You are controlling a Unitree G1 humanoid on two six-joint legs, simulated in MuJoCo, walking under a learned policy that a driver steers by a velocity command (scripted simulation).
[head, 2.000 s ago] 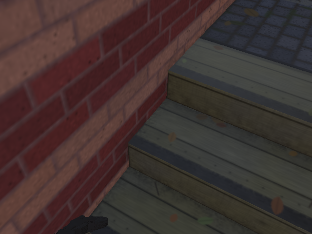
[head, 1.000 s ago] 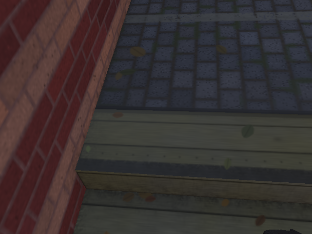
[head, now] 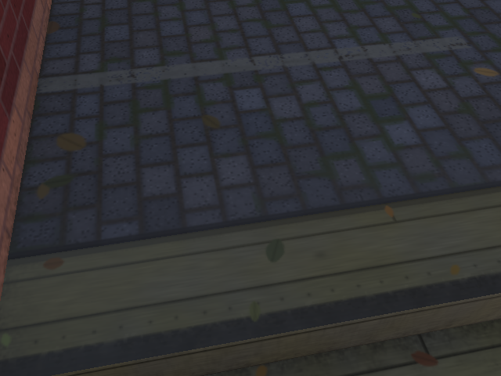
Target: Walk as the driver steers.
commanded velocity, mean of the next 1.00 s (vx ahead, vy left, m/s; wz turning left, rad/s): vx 0.02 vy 0.00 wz -0.01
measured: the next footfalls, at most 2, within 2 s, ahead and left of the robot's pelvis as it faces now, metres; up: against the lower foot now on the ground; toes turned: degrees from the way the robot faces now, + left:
left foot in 1.48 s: +0.33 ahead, +0.14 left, +0.15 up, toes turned +4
